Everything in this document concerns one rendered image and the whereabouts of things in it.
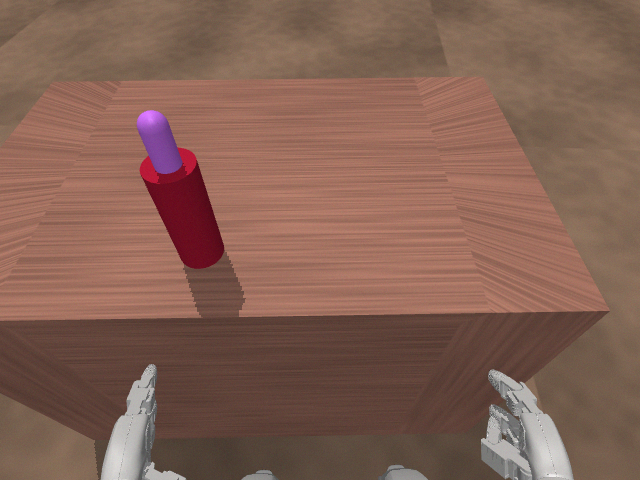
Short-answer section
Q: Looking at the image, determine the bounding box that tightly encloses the bottle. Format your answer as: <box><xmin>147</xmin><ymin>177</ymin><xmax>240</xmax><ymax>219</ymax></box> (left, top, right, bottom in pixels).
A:
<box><xmin>137</xmin><ymin>110</ymin><xmax>224</xmax><ymax>269</ymax></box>

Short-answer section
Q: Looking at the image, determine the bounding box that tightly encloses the right robot hand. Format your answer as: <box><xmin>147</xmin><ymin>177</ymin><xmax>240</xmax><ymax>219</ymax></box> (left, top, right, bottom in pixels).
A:
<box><xmin>481</xmin><ymin>369</ymin><xmax>574</xmax><ymax>480</ymax></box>

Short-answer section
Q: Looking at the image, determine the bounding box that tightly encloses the left robot hand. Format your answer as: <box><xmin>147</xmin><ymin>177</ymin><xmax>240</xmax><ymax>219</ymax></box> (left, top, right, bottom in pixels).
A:
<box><xmin>101</xmin><ymin>364</ymin><xmax>186</xmax><ymax>480</ymax></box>

